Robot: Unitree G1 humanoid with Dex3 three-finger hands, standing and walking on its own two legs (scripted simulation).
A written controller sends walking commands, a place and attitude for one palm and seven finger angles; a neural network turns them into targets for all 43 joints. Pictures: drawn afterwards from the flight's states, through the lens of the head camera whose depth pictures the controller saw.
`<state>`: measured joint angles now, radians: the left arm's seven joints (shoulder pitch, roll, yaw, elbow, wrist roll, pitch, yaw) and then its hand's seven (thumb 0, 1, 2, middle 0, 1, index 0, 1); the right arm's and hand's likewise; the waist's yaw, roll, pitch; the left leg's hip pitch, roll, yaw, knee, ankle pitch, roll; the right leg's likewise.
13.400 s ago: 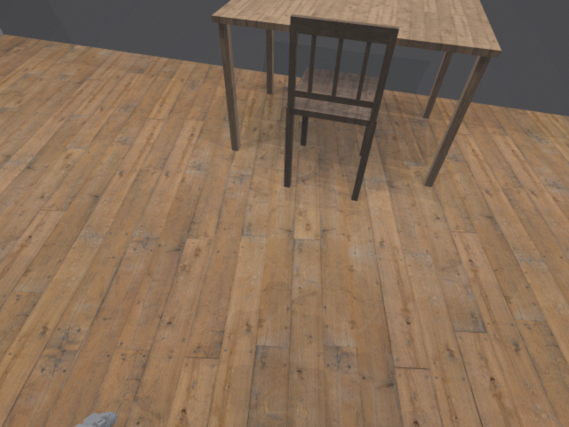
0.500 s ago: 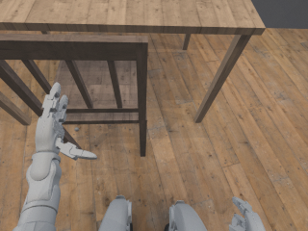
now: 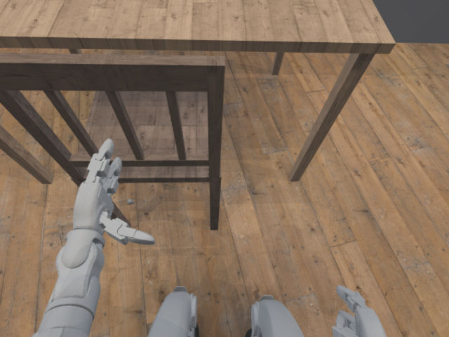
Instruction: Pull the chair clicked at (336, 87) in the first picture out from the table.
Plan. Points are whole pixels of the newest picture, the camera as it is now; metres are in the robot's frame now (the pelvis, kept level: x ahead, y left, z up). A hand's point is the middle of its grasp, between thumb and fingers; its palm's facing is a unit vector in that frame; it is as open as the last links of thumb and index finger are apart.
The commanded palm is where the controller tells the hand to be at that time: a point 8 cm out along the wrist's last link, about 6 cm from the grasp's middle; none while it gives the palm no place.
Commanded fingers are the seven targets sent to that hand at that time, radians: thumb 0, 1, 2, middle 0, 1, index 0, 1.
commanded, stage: push the fingers through the gap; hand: left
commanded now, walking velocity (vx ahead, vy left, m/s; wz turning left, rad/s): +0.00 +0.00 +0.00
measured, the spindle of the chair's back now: (127, 128) +0.51 +0.21 +0.01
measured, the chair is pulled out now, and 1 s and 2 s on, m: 0.00 0.00 0.00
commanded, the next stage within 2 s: hook a spindle and tug to test in 1.68 s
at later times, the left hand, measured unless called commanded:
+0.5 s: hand (129, 176) +0.39 +0.18 +0.02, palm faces +0.06 -1.00 -0.01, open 16.9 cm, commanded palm +0.36 +0.24 +0.02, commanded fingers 0.00 -0.50 0.30 -0.06 -0.08 -0.06 -0.08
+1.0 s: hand (127, 156) +0.43 +0.19 +0.02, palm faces +0.05 -1.00 -0.03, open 16.9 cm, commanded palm +0.41 +0.24 +0.02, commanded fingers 0.00 -0.50 0.30 -0.06 -0.08 -0.06 -0.08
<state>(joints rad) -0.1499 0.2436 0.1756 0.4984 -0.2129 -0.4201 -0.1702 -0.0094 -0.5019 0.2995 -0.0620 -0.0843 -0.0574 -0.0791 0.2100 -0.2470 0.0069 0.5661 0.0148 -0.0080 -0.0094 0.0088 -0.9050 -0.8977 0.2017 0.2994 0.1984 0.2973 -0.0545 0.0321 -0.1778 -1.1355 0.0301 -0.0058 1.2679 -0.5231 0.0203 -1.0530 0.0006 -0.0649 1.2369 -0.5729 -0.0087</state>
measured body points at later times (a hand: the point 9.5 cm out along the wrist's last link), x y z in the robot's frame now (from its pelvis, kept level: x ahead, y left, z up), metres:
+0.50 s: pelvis +0.00 -0.01 +0.00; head +0.12 +0.01 +0.43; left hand +0.38 +0.24 +0.02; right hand +0.12 -0.27 -0.11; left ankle +0.04 +0.11 -0.62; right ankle +0.01 -0.12 -0.62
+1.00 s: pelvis +0.00 +0.00 -0.01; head +0.12 +0.02 +0.42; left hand +0.42 +0.25 +0.02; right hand +0.09 -0.27 -0.12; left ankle +0.04 +0.11 -0.62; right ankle +0.01 -0.12 -0.62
